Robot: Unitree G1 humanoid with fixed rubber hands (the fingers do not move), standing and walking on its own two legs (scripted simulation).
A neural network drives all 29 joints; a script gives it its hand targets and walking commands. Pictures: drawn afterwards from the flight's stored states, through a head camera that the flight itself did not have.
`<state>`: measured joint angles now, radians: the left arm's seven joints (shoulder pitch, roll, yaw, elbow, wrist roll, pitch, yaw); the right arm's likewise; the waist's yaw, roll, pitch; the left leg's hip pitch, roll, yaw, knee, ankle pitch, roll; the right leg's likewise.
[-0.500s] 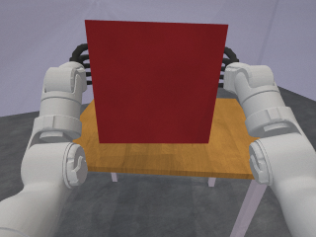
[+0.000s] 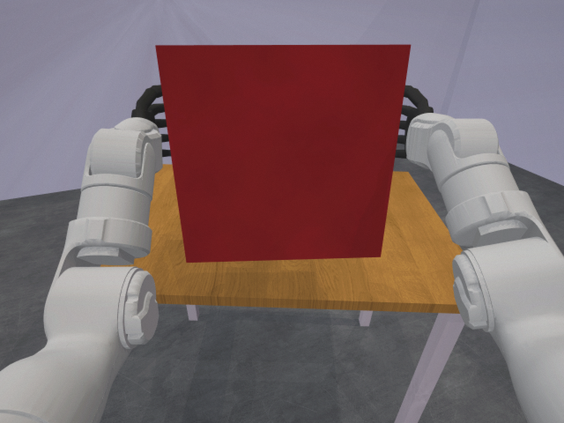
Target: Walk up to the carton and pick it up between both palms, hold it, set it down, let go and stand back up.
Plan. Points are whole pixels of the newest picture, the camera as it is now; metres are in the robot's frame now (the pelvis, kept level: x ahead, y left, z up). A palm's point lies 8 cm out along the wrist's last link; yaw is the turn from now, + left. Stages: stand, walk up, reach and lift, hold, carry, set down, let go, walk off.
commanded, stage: hold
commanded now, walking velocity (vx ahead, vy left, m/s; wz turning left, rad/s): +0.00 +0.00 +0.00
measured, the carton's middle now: (279, 142) +0.45 -0.01 +0.28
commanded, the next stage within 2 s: set down in 2.00 s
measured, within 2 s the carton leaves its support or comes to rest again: neither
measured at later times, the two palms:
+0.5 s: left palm (128, 130) +0.38 +0.19 +0.32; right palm (402, 120) +0.37 -0.17 +0.34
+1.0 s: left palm (142, 121) +0.36 +0.17 +0.34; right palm (417, 135) +0.37 -0.19 +0.32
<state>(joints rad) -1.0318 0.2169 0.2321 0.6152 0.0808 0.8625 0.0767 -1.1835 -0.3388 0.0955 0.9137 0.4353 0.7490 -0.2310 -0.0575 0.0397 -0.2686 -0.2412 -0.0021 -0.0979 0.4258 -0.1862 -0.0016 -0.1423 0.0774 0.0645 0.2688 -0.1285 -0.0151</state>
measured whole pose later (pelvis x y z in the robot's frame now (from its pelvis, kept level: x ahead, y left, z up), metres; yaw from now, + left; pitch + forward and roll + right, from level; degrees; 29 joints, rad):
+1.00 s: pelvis +0.00 +0.00 +0.00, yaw +0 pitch +0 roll -2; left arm -1.05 0.21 0.29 0.63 0.10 0.87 0.07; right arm -1.17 -0.32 0.10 0.87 0.41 0.76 -0.26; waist -0.03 0.08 -0.29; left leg -0.23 -0.01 -0.10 0.42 -0.19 0.00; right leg -0.14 0.07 0.06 0.28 -0.14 -0.01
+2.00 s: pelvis +0.01 +0.00 +0.00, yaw +0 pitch +1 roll -2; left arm -1.08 0.23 0.29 0.69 0.09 0.83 0.06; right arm -1.19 -0.31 0.10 0.90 0.40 0.76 -0.27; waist -0.02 0.06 -0.29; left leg -0.25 0.00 -0.10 0.42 -0.19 0.00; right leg -0.16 0.08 0.07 0.29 -0.15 -0.02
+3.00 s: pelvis +0.02 -0.01 +0.00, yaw +2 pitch -3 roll -2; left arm -1.00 0.22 0.31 0.65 0.15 0.62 0.05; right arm -1.06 -0.19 -0.04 0.91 0.28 0.46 -0.25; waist -0.07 -0.04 -0.17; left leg -0.14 -0.01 -0.12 0.40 -0.21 -0.01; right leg -0.04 0.07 0.03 0.26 -0.17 -0.03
